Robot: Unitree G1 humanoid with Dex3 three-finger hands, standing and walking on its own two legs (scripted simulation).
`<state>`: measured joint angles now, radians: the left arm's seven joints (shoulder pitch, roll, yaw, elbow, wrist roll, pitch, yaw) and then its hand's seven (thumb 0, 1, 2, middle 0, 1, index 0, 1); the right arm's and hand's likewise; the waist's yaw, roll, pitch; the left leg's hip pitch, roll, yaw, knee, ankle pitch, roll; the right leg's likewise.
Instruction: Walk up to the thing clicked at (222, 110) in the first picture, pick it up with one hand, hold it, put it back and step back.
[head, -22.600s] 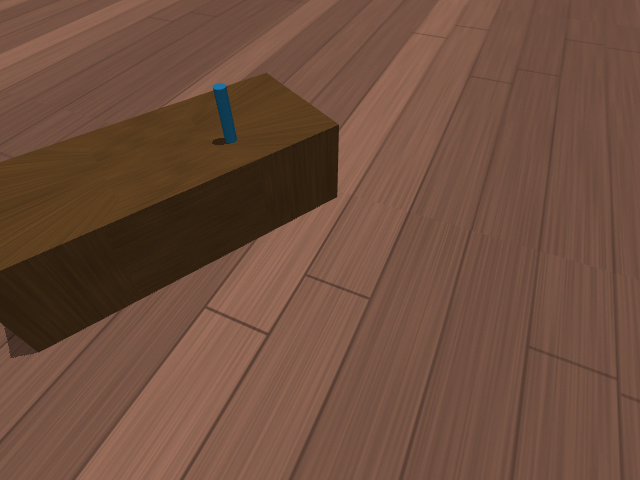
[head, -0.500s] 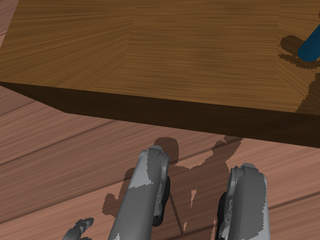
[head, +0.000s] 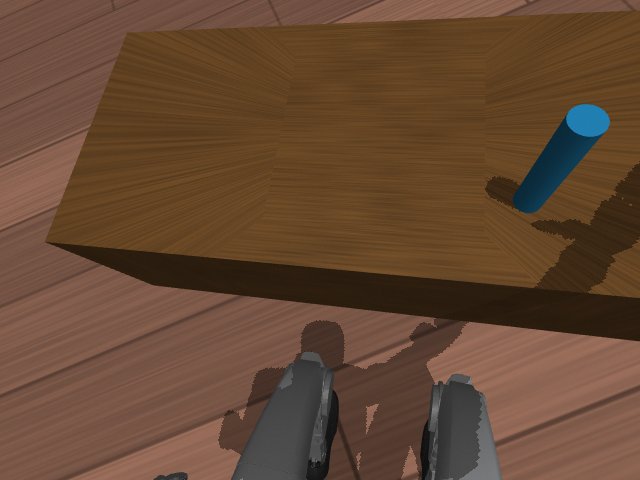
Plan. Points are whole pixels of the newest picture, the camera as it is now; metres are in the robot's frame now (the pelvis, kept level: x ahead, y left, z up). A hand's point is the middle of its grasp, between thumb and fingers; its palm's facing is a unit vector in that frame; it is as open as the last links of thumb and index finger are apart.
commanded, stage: home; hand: right
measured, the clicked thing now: (552, 167) +0.55 -0.23 -0.12
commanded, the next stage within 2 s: none
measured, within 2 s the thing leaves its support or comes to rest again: neither
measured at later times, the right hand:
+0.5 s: hand out of the picture +0.35 -0.28 +0.03, palm faces +0.28 +0.90 -0.34, open 17.3 cm
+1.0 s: hand out of the picture +0.18 -0.18 +0.04, palm faces +0.23 +0.94 -0.26, open 17.5 cm
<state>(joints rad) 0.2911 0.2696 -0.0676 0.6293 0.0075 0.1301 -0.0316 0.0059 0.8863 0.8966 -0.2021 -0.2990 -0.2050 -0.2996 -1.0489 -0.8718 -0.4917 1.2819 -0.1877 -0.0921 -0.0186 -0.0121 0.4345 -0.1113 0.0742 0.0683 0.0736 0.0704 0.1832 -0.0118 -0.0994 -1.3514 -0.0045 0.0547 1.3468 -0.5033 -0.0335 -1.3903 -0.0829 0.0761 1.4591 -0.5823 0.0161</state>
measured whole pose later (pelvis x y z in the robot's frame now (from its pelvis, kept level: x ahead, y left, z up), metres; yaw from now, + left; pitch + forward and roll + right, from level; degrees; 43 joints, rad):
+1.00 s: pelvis +0.04 +0.02 +0.12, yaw -5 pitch +5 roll +1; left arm 0.20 0.20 -0.03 0.52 -0.03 -0.03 0.16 0.01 0.89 0.90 -0.20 -0.30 -0.20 -0.30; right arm 0.40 -0.19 0.01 0.17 0.03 0.17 -0.14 -0.01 0.56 -0.05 0.06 0.05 0.06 0.05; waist -0.01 -0.01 -0.05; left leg -0.50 0.03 0.06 0.81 -0.39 -0.01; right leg -0.51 -0.05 0.04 0.84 -0.41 0.04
